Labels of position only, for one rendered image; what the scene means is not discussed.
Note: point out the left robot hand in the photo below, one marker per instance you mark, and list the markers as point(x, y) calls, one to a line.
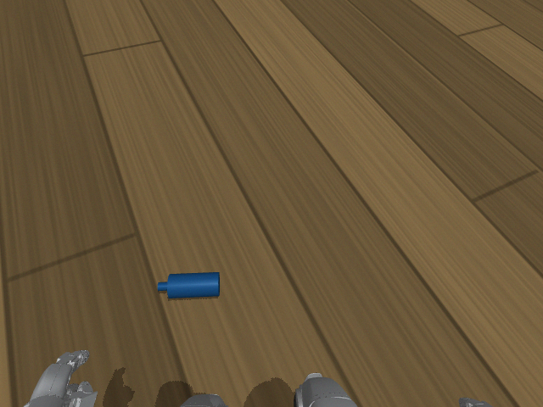
point(56, 378)

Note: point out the bottle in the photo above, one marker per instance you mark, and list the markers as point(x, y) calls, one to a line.
point(191, 285)

